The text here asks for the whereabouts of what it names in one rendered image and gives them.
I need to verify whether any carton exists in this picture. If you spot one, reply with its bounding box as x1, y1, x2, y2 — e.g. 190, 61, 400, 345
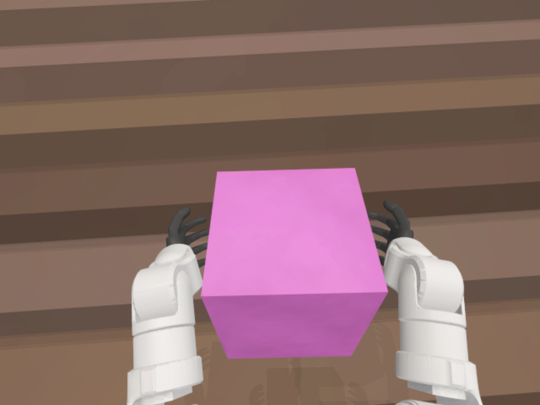
201, 168, 388, 359

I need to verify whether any right robot hand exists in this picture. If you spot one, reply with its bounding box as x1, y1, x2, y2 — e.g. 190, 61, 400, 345
367, 200, 413, 266

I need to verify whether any left robot forearm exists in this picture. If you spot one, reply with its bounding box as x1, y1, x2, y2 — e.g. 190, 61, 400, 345
127, 244, 203, 405

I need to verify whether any left robot hand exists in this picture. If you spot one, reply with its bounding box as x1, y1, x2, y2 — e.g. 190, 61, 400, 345
166, 206, 209, 267

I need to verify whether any right robot forearm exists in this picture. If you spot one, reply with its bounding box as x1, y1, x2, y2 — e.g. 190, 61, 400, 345
383, 237, 483, 405

